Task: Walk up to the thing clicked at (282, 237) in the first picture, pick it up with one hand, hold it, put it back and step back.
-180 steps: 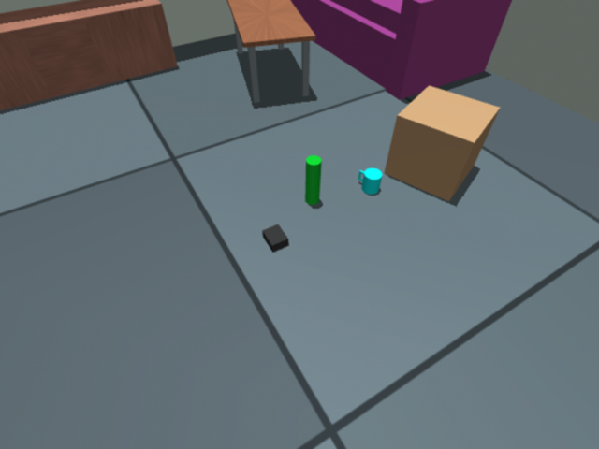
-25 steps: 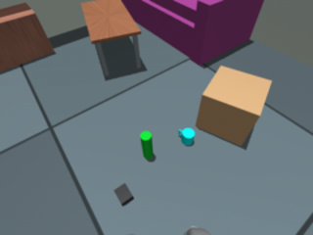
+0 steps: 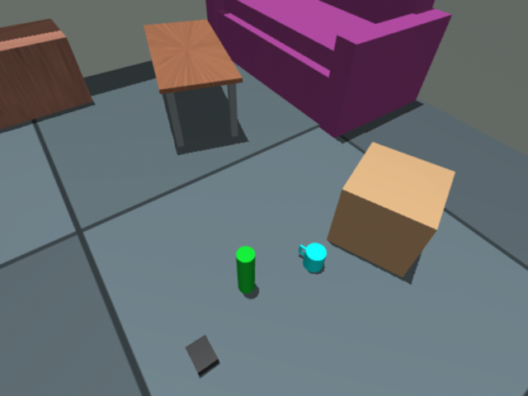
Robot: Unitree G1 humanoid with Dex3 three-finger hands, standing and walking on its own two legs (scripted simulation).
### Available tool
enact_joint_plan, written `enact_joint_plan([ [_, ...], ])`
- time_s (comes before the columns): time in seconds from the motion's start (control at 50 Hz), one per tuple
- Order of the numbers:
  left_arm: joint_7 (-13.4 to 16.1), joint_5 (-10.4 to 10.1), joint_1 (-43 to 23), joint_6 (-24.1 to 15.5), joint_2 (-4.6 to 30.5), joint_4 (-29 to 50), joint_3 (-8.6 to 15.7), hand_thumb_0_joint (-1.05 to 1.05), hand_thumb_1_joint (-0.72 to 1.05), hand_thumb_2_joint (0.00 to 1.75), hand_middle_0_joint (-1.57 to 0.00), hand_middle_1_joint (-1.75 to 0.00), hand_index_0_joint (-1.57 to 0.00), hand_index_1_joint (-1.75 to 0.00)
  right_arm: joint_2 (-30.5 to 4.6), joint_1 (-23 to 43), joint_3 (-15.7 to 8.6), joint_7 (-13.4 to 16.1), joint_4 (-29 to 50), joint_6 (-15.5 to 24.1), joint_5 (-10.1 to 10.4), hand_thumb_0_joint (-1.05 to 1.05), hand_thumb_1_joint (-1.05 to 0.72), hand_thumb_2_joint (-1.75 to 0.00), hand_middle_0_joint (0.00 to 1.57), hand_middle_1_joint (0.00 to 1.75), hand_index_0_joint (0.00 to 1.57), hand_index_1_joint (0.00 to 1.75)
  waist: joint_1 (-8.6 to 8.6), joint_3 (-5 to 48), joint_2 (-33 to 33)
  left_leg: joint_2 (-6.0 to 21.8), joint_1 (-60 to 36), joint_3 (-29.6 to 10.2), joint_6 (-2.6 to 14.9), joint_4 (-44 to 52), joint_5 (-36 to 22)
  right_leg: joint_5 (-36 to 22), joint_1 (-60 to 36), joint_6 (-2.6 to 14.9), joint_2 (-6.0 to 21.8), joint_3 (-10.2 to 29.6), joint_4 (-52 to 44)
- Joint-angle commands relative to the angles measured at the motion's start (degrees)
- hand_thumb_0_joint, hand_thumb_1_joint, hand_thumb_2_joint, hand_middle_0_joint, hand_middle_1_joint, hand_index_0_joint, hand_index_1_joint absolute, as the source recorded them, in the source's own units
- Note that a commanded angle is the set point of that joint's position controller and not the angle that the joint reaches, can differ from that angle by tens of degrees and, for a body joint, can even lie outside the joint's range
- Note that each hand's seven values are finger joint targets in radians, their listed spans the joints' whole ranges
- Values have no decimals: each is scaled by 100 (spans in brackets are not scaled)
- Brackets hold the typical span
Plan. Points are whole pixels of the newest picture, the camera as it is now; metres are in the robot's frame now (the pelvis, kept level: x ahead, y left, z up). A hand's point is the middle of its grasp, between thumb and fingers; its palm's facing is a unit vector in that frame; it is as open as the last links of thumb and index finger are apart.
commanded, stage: walk up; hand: left
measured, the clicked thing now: (202, 355) +0.39 +0.22 -0.75
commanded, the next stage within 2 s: none
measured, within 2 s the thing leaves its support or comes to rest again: neither
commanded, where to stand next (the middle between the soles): +0.06 +0.00 m, yaw +1 degrees
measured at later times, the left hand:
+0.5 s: hand out of the picture +0.10 +0.25 -0.14, palm faces -0.02 -0.94 -0.34, open 7.3 cm
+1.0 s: hand out of the picture +0.12 +0.24 -0.14, palm faces -0.03 -0.94 -0.33, open 7.3 cm
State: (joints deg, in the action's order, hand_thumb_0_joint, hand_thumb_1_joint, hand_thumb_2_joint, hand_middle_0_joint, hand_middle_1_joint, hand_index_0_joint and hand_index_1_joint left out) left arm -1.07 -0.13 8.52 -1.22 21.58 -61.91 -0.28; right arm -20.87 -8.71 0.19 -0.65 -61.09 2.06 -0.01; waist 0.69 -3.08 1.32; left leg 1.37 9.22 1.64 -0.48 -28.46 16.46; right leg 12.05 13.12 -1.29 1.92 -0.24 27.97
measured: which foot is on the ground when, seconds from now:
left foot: down 0.00-1.00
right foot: down 0.00-1.00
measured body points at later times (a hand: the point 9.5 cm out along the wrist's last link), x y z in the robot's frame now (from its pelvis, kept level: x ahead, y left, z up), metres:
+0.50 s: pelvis +0.02 -0.01 +0.01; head +0.03 -0.01 +0.46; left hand +0.10 +0.29 -0.12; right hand +0.10 -0.31 -0.12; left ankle -0.01 +0.12 -0.74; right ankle +0.03 -0.14 -0.74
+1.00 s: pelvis +0.02 -0.01 +0.01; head +0.03 -0.01 +0.46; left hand +0.12 +0.29 -0.12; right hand +0.10 -0.31 -0.12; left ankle -0.01 +0.12 -0.74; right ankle +0.03 -0.14 -0.74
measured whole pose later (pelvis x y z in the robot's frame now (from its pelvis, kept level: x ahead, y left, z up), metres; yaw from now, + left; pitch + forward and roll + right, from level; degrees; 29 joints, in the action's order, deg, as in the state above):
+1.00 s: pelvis +0.02 -0.01 +0.01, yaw -1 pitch -2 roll +0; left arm -0.6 0.7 4.1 -0.6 19.4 -65.7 0.5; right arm -20.4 -5.9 -0.6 -0.2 -65.6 1.0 -0.4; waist -0.4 -2.6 -0.1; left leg 1.8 2.7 2.2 -1.2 -18.1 13.2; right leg 10.0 7.9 -1.0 1.3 0.0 20.0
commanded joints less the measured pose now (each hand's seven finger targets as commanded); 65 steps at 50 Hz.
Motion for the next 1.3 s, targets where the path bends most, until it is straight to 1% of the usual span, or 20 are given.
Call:
enact_joint_plan([
  [0.0, 93, -34, -363, -107, 1147, 184, 252, 0, 90, 90, -20, -30, -20, -30, -1294, 293, -308, 122, 248, 104, 25, 0, -90, -90, 20, 30, 20, 30, -36, 580, -275, 618, -106, -495, 281, 738, -1433, -1440, -510, 376, 509, 436, -439],
  [0.1, 104, 0, -505, -87, 1091, -7, 223, 0, 90, 90, -20, -30, -20, -30, -1279, 509, -318, 124, 106, 49, 16, 0, -90, -90, 20, 30, 20, 30, -57, 486, -156, 624, -176, -485, 285, 927, -1175, -1218, -560, 321, 517, 445, -698],
  [0.18, 112, 15, -584, -93, 1066, -105, 229, 0, 90, 90, -20, -30, -20, -30, -1236, 594, -295, 109, 14, 33, 5, 0, -90, -90, 20, 30, 20, 30, -55, 487, -69, 611, -308, -451, 257, 1012, -1256, -1223, -582, 280, 537, 461, -860],
  [0.3, 111, 38, -697, -76, 1047, -166, 242, 0, 90, 90, -20, -30, -20, -30, -1233, 708, -280, 92, -89, 16, -28, 0, -90, -90, 20, 30, 20, 30, -53, 358, -113, 604, -307, -452, 227, 1224, -938, -834, -523, 231, 500, 468, -1082],
  [0.32, 112, 51, -748, -84, 1056, -150, 252, 0, 90, 90, -20, -30, -20, -30, -1232, 639, -282, 97, -124, 25, -25, 0, -90, -90, 20, 30, 20, 30, -85, 505, -81, 623, -331, -447, 224, 1241, -1058, -1030, -693, 252, 542, 485, -1051],
  [0.4, 109, 36, -728, -83, 1018, -173, 260, 0, 90, 90, -20, -30, -20, -30, -1208, 648, -275, 108, -154, 40, -26, 0, -90, -90, 20, 30, 20, 30, -57, 568, -132, 610, -369, -428, 189, 1284, -1281, -1294, -818, 234, 543, 462, -1019],
  [0.52, 127, 48, -715, -74, 1018, -160, 290, 0, 90, 90, -20, -30, -20, -30, -1183, 613, -279, 120, -144, 23, -23, 0, -90, -90, 20, 30, 20, 30, -60, 640, -68, 619, -487, -388, 190, 1237, -1486, -1467, -879, 219, 548, 426, -1023],
  [0.66, 135, 54, -755, -49, 1014, -113, 313, 0, 90, 90, -20, -30, -20, -30, -1167, 532, -279, 125, -150, 7, -41, 0, -90, -90, 20, 30, 20, 30, -84, 514, -86, 585, -381, -378, 169, 1252, -1370, -1293, -815, 227, 495, 426, -1036],
  [0.76, 136, 65, -739, -51, 995, -81, 317, 0, 90, 90, -20, -30, -20, -30, -1162, 468, -293, 134, -146, 6, -44, 0, -90, -90, 20, 30, 20, 30, -97, 595, -72, 611, -493, -350, 180, 1241, -1460, -1408, -838, 256, 511, 436, -996],
  [0.86, 132, 55, -760, -39, 996, -43, 315, 0, 90, 90, -20, -30, -20, -30, -1164, 468, -280, 131, -122, 5, -41, 0, -90, -90, 20, 30, 20, 30, -88, 483, -153, 604, -424, -343, 170, 1293, -1396, -1457, -821, 244, 510, 467, -993],
  [1.0, 132, 65, -729, -37, 980, -20, 314, 0, 90, 90, -20, -30, -20, -30, -1154, 480, -288, 120, -49, 0, -48, 0, -90, -90, 20, 30, 20, 30, -89, 465, -146, 613, -502, -325, 181, 1287, -1362, -1371, -729, 225, 473, 481, -1015],
  [1.02, 160, -5, -807, 90, 1286, 90, 510, 0, 90, 90, -20, -30, -20, -30, -1373, 672, -351, 176, -44, -96, 12, 0, -90, -90, 20, 30, 20, 30, -8, -234, 52, 668, -107, -454, 211, 783, -2806, -2833, -272, 260, 539, 481, -552],
  [1.06, 192, -40, -679, 153, 1245, 255, 526, 0, 90, 90, -20, -30, -20, -30, -1375, 464, -390, 209, 72, -132, 86, 0, -90, -90, 20, 30, 20, 30, -70, 398, -31, 682, -305, -338, 226, 489, -3556, -3337, -555, 355, 547, 339, -277],
  [1.08, 194, -34, -645, 181, 1234, 305, 550, 0, 90, 90, -20, -30, -20, -30, -1384, 452, -431, 218, 122, -148, 84, 0, -90, -90, 20, 30, 20, 30, -76, 746, -43, 675, -428, -315, 265, 355, -3609, -3342, -642, 401, 545, 292, -171],
  [1.12, 173, -21, -668, 251, 1214, 466, 556, 0, 90, 90, -20, -30, -20, -30, -1316, 522, -476, 225, 280, -190, 74, 0, -90, -90, 20, 30, 20, 30, -60, 1113, -35, 578, -557, -238, 305, 28, -3121, -3173, -569, 518, 594, 344, -58],
  [1.14, 171, -14, -707, 273, 1217, 548, 556, 0, 90, 90, -20, -30, -20, -30, -1304, 516, -478, 228, 327, -218, 70, 0, -90, -90, 20, 30, 20, 30, -74, 1164, -30, 517, -451, -215, 318, -135, -2880, -3159, -529, 569, 650, 416, -21],
  [1.2, 157, 9, -838, 361, 1314, 764, 572, 0, 90, 90, -20, -30, -20, -30, -1264, 432, -498, 225, 469, -295, 44, 0, -90, -90, 20, 30, 20, 30, -108, 1100, 150, 374, -201, -237, 414, -504, -2080, -2558, -123, 804, 844, 681, 84],
  [1.24, 136, 30, -883, 424, 1356, 856, 600, 0, 90, 90, -20, -30, -20, -30, -1283, 379, -548, 213, 556, -331, 19, 0, -90, -90, 20, 30, 20, 30, -115, 975, 130, 371, -14, -391, 515, -618, -1479, -1929, 204, 896, 829, 719, 239],
  [1.26, 119, 35, -938, 453, 1339, 926, 616, 0, 90, 90, -20, -30, -20, -30, -1307, 302, -563, 200, 583, -342, 8, 0, -90, -90, 20, 30, 20, 30, -153, 892, 125, 457, 184, -531, 614, -493, -1247, -1460, 300, 863, 743, 717, 429],
  [1.28, 94, 51, -923, 487, 1281, 964, 612, 0, 90, 90, -20, -30, -20, -30, -1414, 312, -616, 182, 640, -346, -24, 0, -90, -90, 20, 30, 20, 30, -166, 777, -113, 695, 332, -843, 766, -155, -1065, -824, 483, 764, 526, 580, 757],
])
